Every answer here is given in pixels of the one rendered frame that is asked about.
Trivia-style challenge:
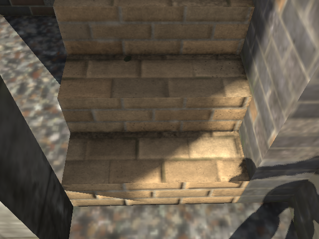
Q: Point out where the stairs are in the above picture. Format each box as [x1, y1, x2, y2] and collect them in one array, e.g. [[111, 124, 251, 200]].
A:
[[53, 0, 255, 207]]

